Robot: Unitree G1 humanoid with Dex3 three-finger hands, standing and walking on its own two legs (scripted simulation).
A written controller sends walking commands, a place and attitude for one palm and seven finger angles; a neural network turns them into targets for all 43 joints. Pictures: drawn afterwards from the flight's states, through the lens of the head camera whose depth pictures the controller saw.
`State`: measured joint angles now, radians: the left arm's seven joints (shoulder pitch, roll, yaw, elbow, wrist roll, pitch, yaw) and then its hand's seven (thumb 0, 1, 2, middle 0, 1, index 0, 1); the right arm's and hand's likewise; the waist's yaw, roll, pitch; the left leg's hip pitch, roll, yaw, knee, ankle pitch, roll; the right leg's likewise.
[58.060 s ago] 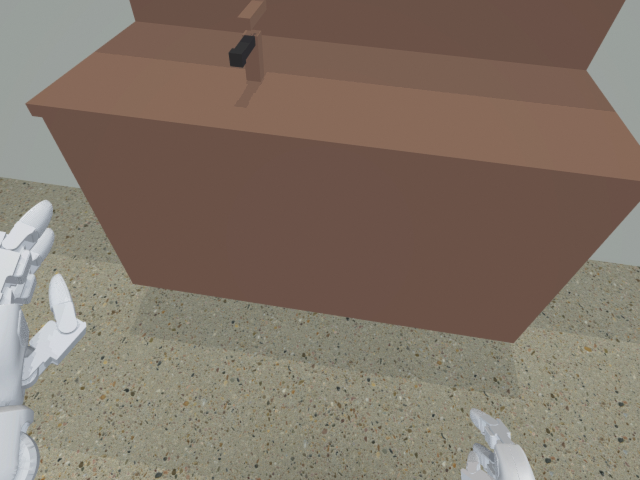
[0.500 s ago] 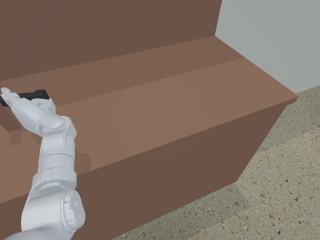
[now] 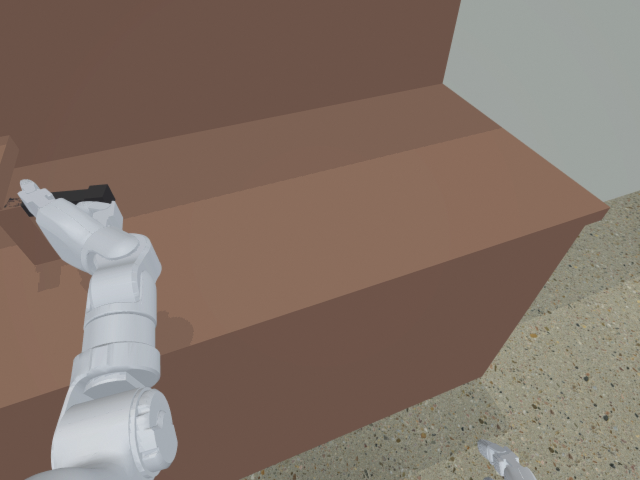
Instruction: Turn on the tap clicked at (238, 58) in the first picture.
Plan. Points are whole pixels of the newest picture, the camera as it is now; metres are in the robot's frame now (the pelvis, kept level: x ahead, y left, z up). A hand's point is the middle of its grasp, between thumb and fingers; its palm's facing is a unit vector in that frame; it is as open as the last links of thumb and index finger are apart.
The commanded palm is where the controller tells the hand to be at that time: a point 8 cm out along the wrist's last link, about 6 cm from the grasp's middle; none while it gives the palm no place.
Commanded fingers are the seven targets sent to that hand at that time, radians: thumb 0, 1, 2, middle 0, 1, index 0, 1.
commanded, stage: lift the hand up off the lever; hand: left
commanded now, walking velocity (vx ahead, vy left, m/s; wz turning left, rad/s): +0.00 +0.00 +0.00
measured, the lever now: (100, 199) +0.44 +0.33 +0.13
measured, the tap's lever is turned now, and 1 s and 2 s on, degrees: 77 78 78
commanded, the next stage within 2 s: draw the hand back beside the body in 1.68 s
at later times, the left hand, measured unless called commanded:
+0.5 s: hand (115, 199) +0.41 +0.28 +0.16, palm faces +0.88 -0.48 -0.04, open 7.8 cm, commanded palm +0.35 +0.28 +0.17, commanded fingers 0.00 0.90 0.90 -0.15 -0.15 -0.15 -0.15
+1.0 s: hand (93, 185) +0.39 +0.28 +0.20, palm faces +0.86 -0.50 -0.05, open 7.8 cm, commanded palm +0.34 +0.29 +0.19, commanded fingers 0.00 0.90 0.90 -0.15 -0.15 -0.15 -0.15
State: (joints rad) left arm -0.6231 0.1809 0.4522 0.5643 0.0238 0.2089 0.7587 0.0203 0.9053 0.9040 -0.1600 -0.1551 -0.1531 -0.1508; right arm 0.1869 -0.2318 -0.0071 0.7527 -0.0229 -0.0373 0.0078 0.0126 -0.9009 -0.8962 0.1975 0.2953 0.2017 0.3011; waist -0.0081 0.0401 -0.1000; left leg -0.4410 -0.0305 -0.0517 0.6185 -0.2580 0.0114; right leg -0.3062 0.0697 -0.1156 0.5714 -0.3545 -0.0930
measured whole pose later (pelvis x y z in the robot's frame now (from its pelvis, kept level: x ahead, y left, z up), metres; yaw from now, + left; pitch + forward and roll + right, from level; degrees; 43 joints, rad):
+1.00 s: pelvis -0.01 -0.02 +0.01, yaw +0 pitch +3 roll +0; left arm -0.67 0.24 0.43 0.48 -0.01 0.33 0.71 0.02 0.91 0.90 -0.15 -0.15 -0.15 -0.15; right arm 0.13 -0.24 0.01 0.77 0.00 -0.07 -0.03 0.01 -0.90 -0.90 0.20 0.30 0.20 0.30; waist 0.02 0.04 -0.08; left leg -0.37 -0.03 -0.06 0.53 -0.21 -0.01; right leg -0.25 0.08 -0.12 0.51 -0.32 -0.11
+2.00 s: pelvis +0.00 +0.00 +0.01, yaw -3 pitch -2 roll +1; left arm -0.34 0.29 0.32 0.12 -0.15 0.42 0.23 0.02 0.90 0.90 -0.15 -0.16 -0.16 -0.16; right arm 0.15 -0.23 0.06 0.69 0.06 0.03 -0.09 0.01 -0.90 -0.90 0.20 0.30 0.20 0.30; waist 0.03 0.04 -0.07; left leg -0.19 -0.02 0.01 0.42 -0.19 0.01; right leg -0.09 0.08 -0.05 0.42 -0.28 -0.09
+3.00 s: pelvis +0.00 +0.02 +0.02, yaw -3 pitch -6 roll -1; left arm 0.43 0.34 0.24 -0.35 -0.10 -0.11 0.08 0.02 0.89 0.90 -0.21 -0.30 -0.21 -0.30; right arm 0.17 -0.23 0.03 0.62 0.01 -0.09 -0.04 0.02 -0.90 -0.90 0.20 0.30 0.20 0.30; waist 0.06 0.05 0.01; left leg -0.12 -0.02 0.00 0.43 -0.20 0.03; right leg 0.01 0.08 -0.05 0.34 -0.25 -0.07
